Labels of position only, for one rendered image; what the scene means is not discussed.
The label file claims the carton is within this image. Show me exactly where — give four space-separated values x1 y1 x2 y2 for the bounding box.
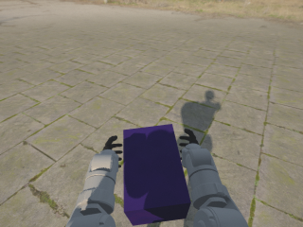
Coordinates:
123 124 191 226

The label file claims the right robot upper arm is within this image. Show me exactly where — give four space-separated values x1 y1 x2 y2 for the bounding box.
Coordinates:
193 206 249 227

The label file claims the robot left hand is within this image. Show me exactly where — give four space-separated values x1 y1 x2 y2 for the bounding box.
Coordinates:
103 135 123 168

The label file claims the left robot upper arm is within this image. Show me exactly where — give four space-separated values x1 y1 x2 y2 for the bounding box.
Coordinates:
65 212 116 227

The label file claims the right robot forearm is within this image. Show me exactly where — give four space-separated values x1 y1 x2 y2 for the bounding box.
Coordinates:
182 143 241 213

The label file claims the left robot forearm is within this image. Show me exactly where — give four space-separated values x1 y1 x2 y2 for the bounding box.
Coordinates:
65 149 119 227

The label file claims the robot right hand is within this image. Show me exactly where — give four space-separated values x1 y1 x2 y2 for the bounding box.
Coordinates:
179 129 199 160

